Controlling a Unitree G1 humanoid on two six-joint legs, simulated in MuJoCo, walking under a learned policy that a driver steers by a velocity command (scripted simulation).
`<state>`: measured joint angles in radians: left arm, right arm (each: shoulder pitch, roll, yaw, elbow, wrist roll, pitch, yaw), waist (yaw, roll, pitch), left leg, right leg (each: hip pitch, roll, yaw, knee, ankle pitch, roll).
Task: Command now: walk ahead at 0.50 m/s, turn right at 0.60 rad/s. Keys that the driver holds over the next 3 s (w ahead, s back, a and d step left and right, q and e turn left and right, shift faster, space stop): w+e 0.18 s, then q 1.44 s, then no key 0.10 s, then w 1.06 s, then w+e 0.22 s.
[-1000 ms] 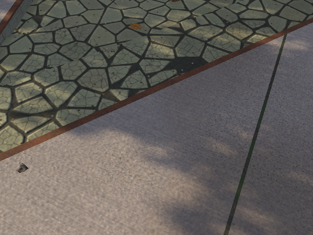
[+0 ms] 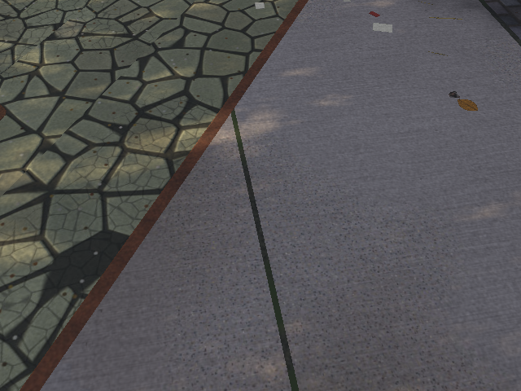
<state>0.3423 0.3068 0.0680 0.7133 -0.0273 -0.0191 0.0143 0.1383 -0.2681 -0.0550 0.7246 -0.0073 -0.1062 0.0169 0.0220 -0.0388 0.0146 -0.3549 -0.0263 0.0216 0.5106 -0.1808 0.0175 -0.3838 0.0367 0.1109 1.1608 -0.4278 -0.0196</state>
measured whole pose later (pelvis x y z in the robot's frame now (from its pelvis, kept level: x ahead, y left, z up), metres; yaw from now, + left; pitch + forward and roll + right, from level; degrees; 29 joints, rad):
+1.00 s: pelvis +0.27 -0.01 +0.01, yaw +12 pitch +2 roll -3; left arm 0.06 0.31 0.10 0.79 0.00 0.02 0.05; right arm 0.22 -0.30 -0.07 0.73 0.00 0.01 -0.03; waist -0.02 -0.03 0.05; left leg -0.30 -0.02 -0.05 0.47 -0.20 0.06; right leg -0.56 0.01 0.03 1.07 -0.37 0.06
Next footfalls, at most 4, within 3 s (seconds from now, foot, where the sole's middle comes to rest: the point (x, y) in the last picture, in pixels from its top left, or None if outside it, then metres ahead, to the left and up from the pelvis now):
0.36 right None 0.34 -0.17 -0.77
0.80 left None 0.31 0.08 -0.77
1.28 right None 0.38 -0.13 -0.77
1.70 left None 0.25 0.11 -0.77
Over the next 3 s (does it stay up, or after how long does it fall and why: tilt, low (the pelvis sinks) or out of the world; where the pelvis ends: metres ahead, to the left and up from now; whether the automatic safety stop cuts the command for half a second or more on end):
stays up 0.71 0.33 0.01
